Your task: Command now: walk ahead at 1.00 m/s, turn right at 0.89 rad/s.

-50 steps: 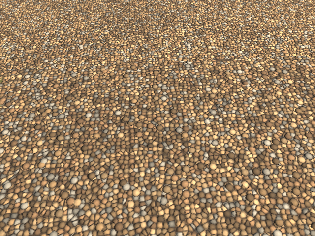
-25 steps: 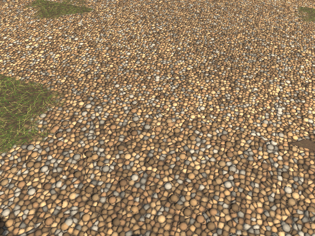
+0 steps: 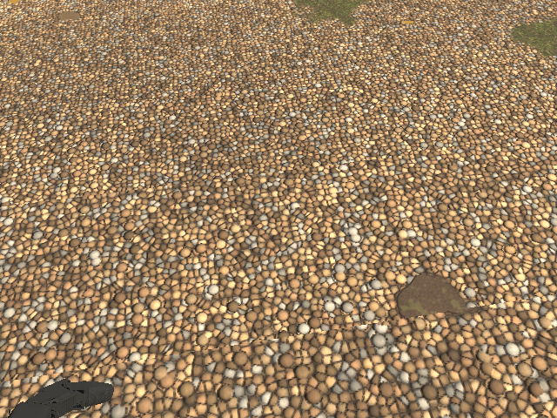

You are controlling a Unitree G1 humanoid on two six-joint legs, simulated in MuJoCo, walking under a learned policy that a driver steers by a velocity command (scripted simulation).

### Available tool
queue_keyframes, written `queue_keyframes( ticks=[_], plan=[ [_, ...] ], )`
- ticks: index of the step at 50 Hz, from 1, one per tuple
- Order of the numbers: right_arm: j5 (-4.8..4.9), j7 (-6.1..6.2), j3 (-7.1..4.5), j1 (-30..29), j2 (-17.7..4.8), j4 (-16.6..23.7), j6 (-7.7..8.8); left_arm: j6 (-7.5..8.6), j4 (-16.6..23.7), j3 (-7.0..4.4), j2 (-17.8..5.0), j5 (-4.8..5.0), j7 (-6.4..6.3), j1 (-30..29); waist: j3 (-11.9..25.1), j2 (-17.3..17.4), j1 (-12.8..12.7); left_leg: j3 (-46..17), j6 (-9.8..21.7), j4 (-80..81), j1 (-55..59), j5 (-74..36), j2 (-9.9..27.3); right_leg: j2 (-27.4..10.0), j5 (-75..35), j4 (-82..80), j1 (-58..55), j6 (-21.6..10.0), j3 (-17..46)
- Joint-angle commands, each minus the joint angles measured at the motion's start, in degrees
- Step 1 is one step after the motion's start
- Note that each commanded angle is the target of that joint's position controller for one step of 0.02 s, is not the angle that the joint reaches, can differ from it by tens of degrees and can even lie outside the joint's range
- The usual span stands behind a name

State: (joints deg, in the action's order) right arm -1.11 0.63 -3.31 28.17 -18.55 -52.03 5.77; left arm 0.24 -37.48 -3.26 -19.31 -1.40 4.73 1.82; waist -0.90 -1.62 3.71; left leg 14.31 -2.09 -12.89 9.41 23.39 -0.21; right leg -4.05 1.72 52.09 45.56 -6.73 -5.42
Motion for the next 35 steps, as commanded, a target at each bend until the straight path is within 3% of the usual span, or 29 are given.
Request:
queue_keyframes(
  ticks=[1, 2, 4, 5, 6, 7, 8, 9, 10, 12, 14, 16, 17, 18, 19, 20, 22, 23, 24, 25, 26, 27, 28, 29, 30, 31, 32, 33, 35],
  plan=[
    [0.08, 0.8, -0.68, -7.8, -7.1, 5.9, 1.26, 0.13, 2.5, 1.14, 0.5, 0.05, 0.66, 1.9, -3.8, 4.5, -7.1, 1.8, 4.6, -0.2, -11.8, -66.8, 12.3, 5.3, -2.8, -6.8, -18.1, -2.9, -6.0],
    [-0.09, 1.25, -1.27, -7.9, -9.5, 6.3, 0.46, 0.16, 1.6, 0.61, -1.0, 0.13, 0.23, 5.7, -1.2, 6.1, -9.6, 1.8, 4.1, -7.0, -9.3, -77.3, 13.4, 7.2, 0.5, -6.9, -22.1, -3.8, -6.6],
    [-0.79, 1.61, -2.19, -11.9, -12.4, 8.2, -1.77, 0.3, -3.7, -1.82, -5.8, 0.13, -1.13, 25.3, 8.8, 6.8, -19.6, -0.2, 4.7, -33.9, -13.7, -81.8, 15.5, 9.9, 6.9, -8.6, -43.4, -7.0, -3.3],
    [-1.21, 0.96, -2.06, -12.0, -11.1, 8.1, -2.29, 0.07, -6.7, -3.58, -8.8, 0.41, -2.57, 31.9, 11.3, 1.9, -21.0, -0.6, 3.6, -54.8, -24.4, -53.3, 10.7, 9.3, 9.6, -12.4, -56.8, -8.7, 2.2],
    [-2.02, -0.05, 0.43, -11.8, -1.8, 10.2, -1.94, -0.83, -6.2, -4.53, -13.4, 1.54, -3.82, 26.2, 6.1, -12.6, -13.9, -2.2, 1.9, -78.7, -42.0, 3.8, 0.2, 0.7, 6.1, -13.9, -58.4, -10.6, 18.5],
    [-0.45, -0.12, 0.65, -8.5, -3.8, 17.7, -0.76, -1.23, -2.4, -5.27, -18.4, 0.16, -3.86, 23.6, 19.3, -14.3, -9.7, -15.8, 0.4, -86.8, -58.8, 6.2, -2.5, -9.8, 11.0, -27.2, -74.4, -21.9, 48.7],
    [-1.24, -0.01, 0.88, -14.7, -6.6, 18.2, 0.72, -1.33, -1.9, -5.16, -15.4, 0.53, -4.67, 23.7, 15.2, -2.5, -12.0, -19.6, 0.6, -82.1, -63.2, 0.5, 0.9, -11.3, 18.9, -36.1, -69.7, -20.0, 53.8],
    [-1.07, 0.02, 1.05, -15.3, -6.7, 17.7, 1.33, -0.88, -3.3, -4.53, -12.5, 0.46, -5.34, 22.8, 6.2, 2.4, -8.9, -19.5, 0.9, -75.8, -61.9, -2.0, 3.2, -9.8, 18.5, -37.5, -59.4, -17.8, 49.6],
    [-1.56, 0.11, 1.36, -14.2, -5.7, 16.2, 0.83, 0.08, -4.0, -3.65, -9.8, 0.3, -5.55, 20.6, 2.5, 6.7, -5.2, -18.6, 0.9, -70.8, -57.1, -3.0, 5.9, -8.1, 15.1, -37.1, -49.8, -15.4, 42.6],
    [-2.52, -0.38, 1.99, -10.6, -4.0, 13.9, -2.25, 2.36, -4.1, -1.53, -4.6, 0.29, -5.57, 18.1, -0.6, 7.6, -0.9, -18.0, 0.3, -63.2, -47.1, -2.5, 8.9, -4.3, 9.4, -38.1, -33.7, -12.7, 32.5],
    [-1.93, -1.34, 2.53, -14.1, -2.3, 14.9, -3.86, 4.36, -5.1, -1.17, -4.4, 0.54, -4.96, 18.2, -3.5, 4.8, -0.7, -15.7, 0.3, -52.2, -43.5, -6.4, 10.1, -0.4, 7.3, -41.4, -25.5, -10.9, 23.8],
    [-0.55, -2.06, 3.28, -21.3, -0.4, 16.7, -3.74, 5.41, -6.2, -1.19, -4.2, 1.19, -4.03, 20.2, -6.5, 3.1, -3.3, -12.7, 2.5, -38.4, -41.7, -20.0, 9.7, 2.9, -3.2, -43.2, -24.3, -7.3, 15.0],
    [-0.55, -2.67, 3.38, -24.2, 0.3, 17.0, -3.29, 5.8, -6.4, -0.83, -3.4, 2.08, -3.95, 20.8, -7.9, 5.1, -4.7, -10.7, 3.9, -30.8, -38.3, -27.6, 7.9, 4.4, -15.5, -42.3, -23.7, -4.2, 11.5],
    [-0.82, -3.07, 3.79, -22.1, 2.6, 15.4, -3.44, 6.03, -7.1, -1.1, -4.9, 2.17, -3.82, 21.9, -4.6, 4.9, -4.7, -8.3, 4.9, -32.5, -33.1, -33.1, 4.3, 4.1, -30.2, -41.3, -25.3, -2.2, 8.6],
    [0.22, -2.99, 3.01, -14.0, 2.8, 12.2, -3.18, 6.45, -6.9, -1.28, -5.9, 1.25, -3.66, 20.3, -0.2, 1.1, -2.9, -8.8, 6.8, -38.2, -27.8, -40.7, 2.8, 1.8, -39.6, -35.5, -27.3, -0.3, 5.8],
    [0.69, -2.74, 1.99, -9.5, 0.6, 10.1, -3.09, 6.71, -6.4, -0.95, -5.2, 1.4, -3.91, 18.1, 1.8, 0.5, -0.8, -8.6, 7.9, -38.1, -23.1, -41.2, 0.4, 2.7, -44.5, -31.5, -27.1, 1.9, 2.6],
    [0.92, -2.5, 0.44, -12.2, -1.8, 10.1, -1.49, 7.18, -7.3, -0.33, -2.7, 1.03, -5.42, 16.4, 0.6, -1.2, -0.9, -11.3, 10.6, -28.6, -22.6, -51.8, -0.8, 3.7, -23.2, -25.0, -29.7, 5.2, 1.0],
    [0.4, -2.38, -0.53, -6.6, -3.9, 7.7, -0.92, 7.06, -6.2, -0.45, -3.6, -0.16, -6.29, 13.4, 3.1, -1.0, 1.8, -9.3, 10.7, -27.0, -19.0, -52.5, -3.6, 3.2, -25.0, -16.2, -32.6, 6.0, 0.0],
    [-0.21, -2.04, -1.56, 4.8, -5.8, 4.1, -0.66, 6.69, -4.5, -0.82, -4.5, -0.58, -7.16, 7.9, 6.1, -1.3, 7.2, -8.6, 10.9, -26.7, -11.7, -52.4, -4.5, 2.4, -25.1, -0.4, -31.7, 6.6, -1.7],
    [-0.68, -1.19, -3.03, 25.1, -7.4, -0.9, -1.33, 6.62, -2.1, -1.9, -7.4, 0.5, -7.73, -3.4, 9.8, -0.5, 20.6, -13.0, 14.1, -24.3, 1.8, -53.7, -0.7, 1.9, -24.8, 29.4, -23.0, 8.5, -2.6],
    [0.97, 0.25, -4.08, 15.2, -12.7, 1.7, -2.78, 5.85, 2.2, -1.17, -3.6, 3.37, -5.77, 5.0, 6.9, 30.0, 10.2, -43.2, 26.4, -13.3, 11.3, -55.0, 10.4, 17.3, 28.5, 51.4, 5.4, 13.0, -1.7],
    [0.96, 1.14, -3.06, 1.6, -11.4, 8.2, -2.58, 6.67, 5.6, 1.52, -2.8, -1.1, -6.16, 7.4, 8.9, 18.6, 1.3, -61.7, 22.8, -2.3, 5.5, -20.6, 16.4, 8.7, 34.4, 42.8, 11.3, 8.8, 13.5],
    [-0.49, 1.97, -3.06, -1.7, -7.9, 11.6, -2.3, 6.69, 4.7, 1.13, -5.2, -1.97, -5.82, 1.5, 2.4, 8.2, 4.3, -62.1, 20.7, -1.5, -6.9, -17.1, 13.6, 5.5, 34.2, 33.9, 6.3, 8.1, 14.6],
    [-0.63, 1.34, -2.66, -3.3, -6.4, 10.8, -2.7, 5.65, 1.7, 0.5, -5.7, -1.08, -5.69, 6.5, -1.1, -4.9, -0.8, -56.0, 23.2, -8.1, -15.8, -31.7, 12.5, 4.7, 24.0, 26.9, -0.1, 8.4, 13.2],
    [0.07, 2.2, -2.48, -6.8, -6.2, 11.2, -2.57, 4.73, 2.0, -0.41, -8.7, -3.47, -6.27, 2.2, -2.2, -12.3, -2.2, -48.2, 17.9, -6.1, -26.3, -14.9, 7.3, 2.5, 27.6, 14.0, -7.4, 8.7, 13.0],
    [0.09, 2.81, -2.34, -9.0, -6.8, 12.2, -2.44, 4.23, 3.5, 0.4, -5.3, -4.29, -5.48, 0.3, -2.5, -10.6, -2.5, -41.1, 15.8, -3.1, -35.7, -19.0, 1.6, 6.6, 26.8, 3.9, -18.8, 9.5, 5.5],
    [-1.06, 3.0, -4.07, -13.9, -11.7, 11.7, -2.69, 2.61, 4.1, 2.21, 0.6, -2.91, -4.75, 6.5, 1.8, 2.2, -8.2, -45.9, 18.0, -4.1, -43.0, -23.8, 5.7, 8.0, 17.3, 4.7, -29.2, 9.3, 4.7],
    [-0.23, 2.53, -3.91, -15.1, -9.0, 11.4, -2.41, 1.79, -1.7, 1.53, 0.2, -3.75, -5.05, 16.6, 7.7, 1.0, -10.3, -41.7, 15.0, -12.1, -49.6, -21.0, 2.6, 7.2, -1.6, 19.4, -39.9, 8.8, 3.2],
    [0.15, 3.08, -3.76, -21.5, -8.7, 15.7, -2.33, 1.97, -0.9, 0.63, -1.0, -4.55, -4.88, 19.7, 8.7, -5.0, -15.1, -38.5, 8.5, -23.9, -61.6, -20.3, -0.3, 5.4, 1.4, 17.5, -46.7, 7.7, 3.4]
  ],
)
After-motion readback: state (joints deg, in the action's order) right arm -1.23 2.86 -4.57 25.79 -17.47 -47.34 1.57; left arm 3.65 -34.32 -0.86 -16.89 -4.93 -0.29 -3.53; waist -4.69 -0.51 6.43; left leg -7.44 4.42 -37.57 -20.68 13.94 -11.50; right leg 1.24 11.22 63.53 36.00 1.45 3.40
